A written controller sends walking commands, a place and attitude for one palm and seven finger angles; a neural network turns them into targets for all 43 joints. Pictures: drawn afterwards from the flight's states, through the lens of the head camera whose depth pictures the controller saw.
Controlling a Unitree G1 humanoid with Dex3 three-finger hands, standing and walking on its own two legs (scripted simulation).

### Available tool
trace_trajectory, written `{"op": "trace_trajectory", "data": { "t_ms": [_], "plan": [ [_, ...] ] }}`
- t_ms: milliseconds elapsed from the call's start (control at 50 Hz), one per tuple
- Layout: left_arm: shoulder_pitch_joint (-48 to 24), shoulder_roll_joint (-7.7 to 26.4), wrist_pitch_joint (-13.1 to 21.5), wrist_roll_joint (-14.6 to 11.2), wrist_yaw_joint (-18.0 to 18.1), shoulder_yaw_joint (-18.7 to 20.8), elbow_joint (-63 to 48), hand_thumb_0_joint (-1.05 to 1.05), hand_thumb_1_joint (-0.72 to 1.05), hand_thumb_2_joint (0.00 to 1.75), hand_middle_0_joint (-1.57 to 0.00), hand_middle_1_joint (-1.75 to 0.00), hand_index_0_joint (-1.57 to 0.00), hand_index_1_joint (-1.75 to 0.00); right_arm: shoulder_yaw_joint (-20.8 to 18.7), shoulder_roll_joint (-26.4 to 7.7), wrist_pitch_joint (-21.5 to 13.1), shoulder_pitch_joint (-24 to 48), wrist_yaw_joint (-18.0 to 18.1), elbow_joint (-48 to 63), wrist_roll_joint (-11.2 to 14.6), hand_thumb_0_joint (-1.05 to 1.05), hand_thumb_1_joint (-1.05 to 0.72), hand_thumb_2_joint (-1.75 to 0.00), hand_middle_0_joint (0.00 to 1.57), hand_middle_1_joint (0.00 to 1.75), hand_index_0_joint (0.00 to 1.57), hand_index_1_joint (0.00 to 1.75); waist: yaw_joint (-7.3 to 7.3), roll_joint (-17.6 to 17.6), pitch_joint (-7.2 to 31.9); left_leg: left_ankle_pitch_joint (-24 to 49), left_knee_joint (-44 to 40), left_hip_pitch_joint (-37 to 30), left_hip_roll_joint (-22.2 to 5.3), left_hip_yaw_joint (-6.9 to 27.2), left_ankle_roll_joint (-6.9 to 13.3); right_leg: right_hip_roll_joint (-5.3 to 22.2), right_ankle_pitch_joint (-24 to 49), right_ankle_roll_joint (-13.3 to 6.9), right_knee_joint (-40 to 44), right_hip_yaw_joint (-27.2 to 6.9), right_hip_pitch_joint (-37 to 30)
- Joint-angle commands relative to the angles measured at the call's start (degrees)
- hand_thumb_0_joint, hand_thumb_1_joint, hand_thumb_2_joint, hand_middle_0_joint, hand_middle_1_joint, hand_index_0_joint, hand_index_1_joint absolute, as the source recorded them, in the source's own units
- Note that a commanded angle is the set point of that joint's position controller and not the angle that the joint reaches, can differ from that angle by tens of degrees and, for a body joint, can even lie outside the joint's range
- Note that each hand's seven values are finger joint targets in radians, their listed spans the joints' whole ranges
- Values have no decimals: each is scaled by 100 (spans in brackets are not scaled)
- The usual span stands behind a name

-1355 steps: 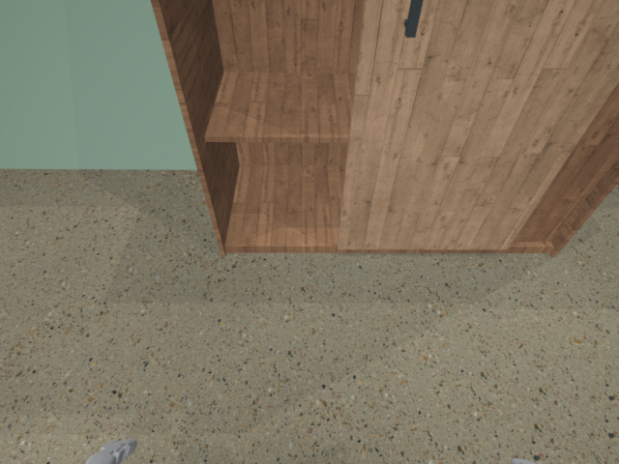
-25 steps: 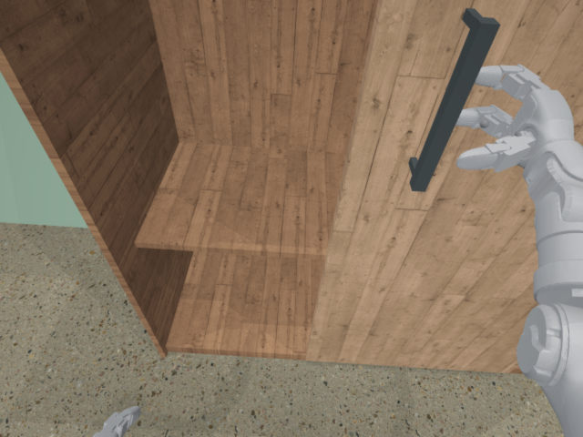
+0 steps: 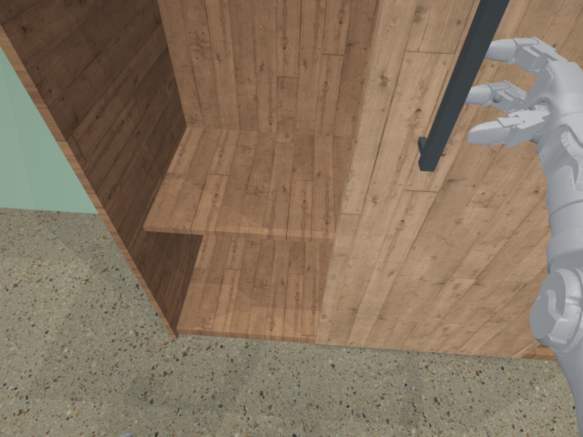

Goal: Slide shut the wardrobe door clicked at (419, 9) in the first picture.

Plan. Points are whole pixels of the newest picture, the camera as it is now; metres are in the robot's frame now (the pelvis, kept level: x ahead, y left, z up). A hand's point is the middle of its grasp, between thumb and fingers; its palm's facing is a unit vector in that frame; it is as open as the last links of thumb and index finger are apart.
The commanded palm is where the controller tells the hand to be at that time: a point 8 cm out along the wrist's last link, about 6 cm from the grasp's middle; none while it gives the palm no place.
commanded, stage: move the hooked fingers beside the handle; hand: right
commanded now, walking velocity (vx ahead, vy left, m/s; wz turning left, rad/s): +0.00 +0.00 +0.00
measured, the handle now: (451, 87) +0.51 -0.12 +0.25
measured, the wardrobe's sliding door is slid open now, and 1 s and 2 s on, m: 0.48 0.49 0.49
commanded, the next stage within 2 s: none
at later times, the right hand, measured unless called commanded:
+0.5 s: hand (500, 99) +0.48 -0.17 +0.26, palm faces -0.11 +0.99 +0.00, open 13.3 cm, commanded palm +0.49 -0.23 +0.23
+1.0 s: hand (497, 99) +0.48 -0.17 +0.26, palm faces -0.08 +1.00 -0.01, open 13.5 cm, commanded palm +0.49 -0.22 +0.23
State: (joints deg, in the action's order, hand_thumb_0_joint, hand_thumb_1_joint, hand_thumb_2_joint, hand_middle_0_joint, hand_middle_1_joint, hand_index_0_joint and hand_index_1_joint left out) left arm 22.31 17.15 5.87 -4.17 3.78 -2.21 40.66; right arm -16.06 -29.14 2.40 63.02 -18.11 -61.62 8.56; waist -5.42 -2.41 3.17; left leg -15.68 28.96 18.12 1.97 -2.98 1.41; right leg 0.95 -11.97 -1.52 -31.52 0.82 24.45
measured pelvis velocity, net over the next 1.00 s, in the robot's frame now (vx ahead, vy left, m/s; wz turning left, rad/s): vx -0.01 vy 0.00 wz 0.00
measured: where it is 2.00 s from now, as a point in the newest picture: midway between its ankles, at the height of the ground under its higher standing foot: outside the picture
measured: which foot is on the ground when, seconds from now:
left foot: down 0.00-1.00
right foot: down 0.00-1.00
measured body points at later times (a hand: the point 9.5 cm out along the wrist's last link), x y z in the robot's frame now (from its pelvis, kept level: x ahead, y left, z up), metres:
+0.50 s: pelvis -0.01 -0.01 +0.00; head +0.01 -0.01 +0.44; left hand +0.01 +0.27 -0.11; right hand +0.48 -0.22 +0.26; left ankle -0.01 +0.10 -0.73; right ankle +0.04 -0.11 -0.73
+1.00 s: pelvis -0.01 +0.00 -0.01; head +0.01 +0.00 +0.44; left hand +0.02 +0.27 -0.12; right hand +0.48 -0.22 +0.26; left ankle -0.01 +0.10 -0.73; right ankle +0.04 -0.11 -0.73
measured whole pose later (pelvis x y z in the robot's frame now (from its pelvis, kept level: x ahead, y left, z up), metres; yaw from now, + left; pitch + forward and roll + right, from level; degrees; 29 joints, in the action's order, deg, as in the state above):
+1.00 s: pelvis -0.01 +0.00 -0.01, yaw +0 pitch +7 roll +2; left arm 23.9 16.9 11.0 -4.0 4.1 -2.8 42.9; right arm -13.8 -29.7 2.0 67.0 -15.8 -64.2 8.5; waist -5.6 -2.1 3.9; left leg -16.0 32.4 23.2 1.9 -2.9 1.1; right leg 0.6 -12.6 -1.8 -34.7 0.4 29.3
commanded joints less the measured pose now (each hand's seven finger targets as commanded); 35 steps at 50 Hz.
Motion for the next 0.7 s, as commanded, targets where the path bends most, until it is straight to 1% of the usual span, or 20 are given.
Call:
{"op": "trace_trajectory", "data": {
  "t_ms": [0, 40, 60, 140, 200, 220, 240, 300, 320, 360, 380, 420, 440, 480, 500, 540, 580, 600, 660, 680],
  "plan": [
    [169, 922, 320, -28, 54, 336, -518, 0, 90, 90, -20, -30, -20, -30, -2, -1195, -54, 2470, 398, 417, -109, 0, 50, -30, 30, 120, 30, 120, -254, 362, 563, -557, -848, 764, -154, 355, -136, 5, -1013, -203, 460, -229, -792],
    [207, 936, 368, -26, 63, 329, -492, 0, 90, 90, -20, -30, -20, -30, -61, -1305, -60, 2504, 389, 309, -124, 0, 50, -30, 30, 120, 30, 120, -253, 389, 632, -661, -832, 796, -150, 373, -144, 5, -1117, -205, 461, -257, -739],
    [219, 940, 375, -31, 74, 319, -481, 0, 90, 90, -20, -30, -20, -30, 18, -1229, -62, 2594, 380, 338, -122, 0, 50, -30, 30, 120, 30, 120, -285, 336, 601, -686, -808, 864, -149, 356, -143, 17, -1163, -196, 470, -259, -735],
    [300, 981, 424, -32, 85, 314, -430, 0, 90, 90, -20, -30, -20, -30, -73, -1361, -42, 2561, 385, 105, -114, 0, 50, -30, 30, 120, 30, 120, -304, 524, 595, -844, -800, 890, -143, 380, -178, 41, -1288, -199, 452, -264, -571],
    [330, 985, 476, -35, 79, 318, -399, 0, 90, 90, -20, -30, -20, -30, 3, -1247, -63, 2608, 392, 90, -99, 0, 50, -30, 30, 120, 30, 120, -343, 397, 552, -888, -783, 978, -143, 393, -180, 58, -1368, -193, 442, -264, -560],
    [376, 1002, 481, -15, 85, 307, -385, 0, 90, 90, -20, -30, -20, -30, -69, -1382, -66, 2619, 377, 19, -137, 0, 50, -30, 30, 120, 30, 120, -312, 470, 619, -894, -746, 943, -140, 366, -180, 57, -1399, -184, 459, -298, -510],
    [359, 998, 486, -29, 91, 302, -404, 0, 90, 90, -20, -30, -20, -30, -75, -1431, -63, 2660, 379, 11, -155, 0, 50, -30, 30, 120, 30, 120, -319, 334, 574, -917, -739, 1004, -142, 382, -171, 58, -1424, -182, 452, -291, -509],
    [402, 1003, 514, -28, 86, 293, -379, 0, 90, 90, -20, -30, -20, -30, 6, -1274, -48, 2531, 395, -96, -128, 0, 50, -30, 30, 120, 30, 120, -351, 399, 498, -989, -726, 1089, -130, 375, -182, 92, -1558, -173, 466, -327, -453],
    [402, 1029, 517, -25, 105, 281, -373, 0, 90, 90, -20, -30, -20, -30, -17, -1374, -53, 2564, 384, -91, -154, 0, 50, -30, 30, 120, 30, 120, -349, 469, 530, -999, -719, 1074, -132, 374, -193, 99, -1578, -177, 475, -336, -435],
    [412, 1005, 554, -27, 112, 290, -377, 0, 90, 90, -20, -30, -20, -30, 14, -1298, -54, 2693, 405, -11, -158, 0, 50, -30, 30, 120, 30, 120, -375, 355, 564, -988, -685, 1132, -124, 358, -194, 103, -1597, -176, 485, -343, -483],
    [433, 1025, 558, -39, 86, 322, -350, 0, 90, 90, -20, -30, -20, -30, 100, -1266, -58, 2683, 418, -9, -111, 0, 50, -30, 30, 120, 30, 120, -338, 283, 615, -880, -710, 1075, -165, 348, -159, 101, -1483, -167, 451, -346, -487],
    [453, 999, 582, -14, 104, 295, -355, 0, 90, 90, -20, -30, -20, -30, 126, -1166, -74, 2751, 426, 37, -199, 0, 50, -30, 30, 120, 30, 120, -382, 210, 586, -876, -605, 1233, -123, 310, -171, 125, -1597, -155, 497, -405, -573],
    [442, 988, 602, -24, 107, 301, -353, 0, 90, 90, -20, -30, -20, -30, 154, -1074, -58, 2737, 440, 51, -162, 0, 50, -30, 30, 120, 30, 120, -407, 288, 582, -911, -632, 1262, -117, 320, -183, 127, -1633, -166, 496, -407, -606],
    [480, 1006, 614, -23, 86, 324, -329, 0, 90, 90, -20, -30, -20, -30, 128, -1186, -66, 2726, 474, 20, -147, 0, 50, -30, 30, 120, 30, 120, -344, 273, 674, -897, -636, 1171, -150, 309, -152, 123, -1591, -155, 462, -424, -557],
    [457, 991, 618, -20, 105, 304, -336, 0, 90, 90, -20, -30, -20, -30, 150, -1068, -58, 2732, 488, 81, -158, 0, 50, -30, 30, 120, 30, 120, -414, 285, 601, -932, -616, 1275, -125, 327, -181, 139, -1647, -160, 470, -405, -588],
    [492, 991, 653, -13, 115, 302, -308, 0, 90, 90, -20, -30, -20, -30, 141, -1074, -59, 2777, 488, 75, -162, 0, 50, -30, 30, 120, 30, 120, -402, 364, 667, -928, -592, 1239, -119, 312, -183, 134, -1640, -157, 478, -429, -585],
    [498, 988, 665, -31, 92, 322, -290, 0, 90, 90, -20, -30, -20, -30, 294, -872, -43, 2784, 507, 96, -90, 0, 50, -30, 30, 120, 30, 120, -380, 253, 650, -900, -605, 1259, -142, 293, -151, 129, -1646, -145, 485, -452, -603],
    [479, 985, 673, -14, 109, 303, -281, 0, 90, 90, -20, -30, -20, -30, 252, -899, -56, 2792, 516, 145, -138, 0, 50, -30, 30, 120, 30, 120, -429, 200, 593, -923, -571, 1361, -115, 304, -172, 155, -1703, -144, 490, -447, -641],
    [484, 961, 731, -13, 120, 294, -268, 0, 90, 90, -20, -30, -20, -30, 320, -745, -36, 2854, 530, 204, -116, 0, 50, -30, 30, 120, 30, 120, -438, 230, 625, -950, -556, 1352, -112, 293, -182, 143, -1749, -137, 507, -453, -640],
    [494, 977, 735, -25, 98, 324, -248, 0, 90, 90, -20, -30, -20, -30, 323, -780, -33, 2793, 553, 196, -68, 0, 50, -30, 30, 120, 30, 120, -390, 278, 700, -875, -598, 1278, -141, 299, -157, 129, -1613, -149, 456, -456, -649]
  ]
}}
